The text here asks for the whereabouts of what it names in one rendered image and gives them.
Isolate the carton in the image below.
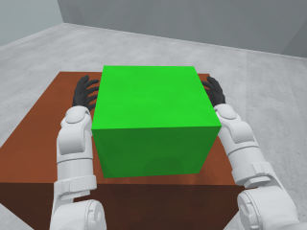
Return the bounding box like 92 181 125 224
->
91 65 222 178

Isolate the left robot upper arm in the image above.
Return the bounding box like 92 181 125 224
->
50 199 107 230

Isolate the pedestal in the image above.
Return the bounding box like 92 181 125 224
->
0 71 258 230

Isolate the left robot forearm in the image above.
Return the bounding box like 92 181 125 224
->
49 105 97 230

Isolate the right robot forearm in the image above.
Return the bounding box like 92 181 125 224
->
214 103 299 220

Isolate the robot left hand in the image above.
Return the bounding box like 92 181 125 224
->
72 75 100 112

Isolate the right robot upper arm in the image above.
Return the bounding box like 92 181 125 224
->
237 185 307 230

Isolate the robot right hand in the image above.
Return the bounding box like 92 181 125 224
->
201 76 226 107

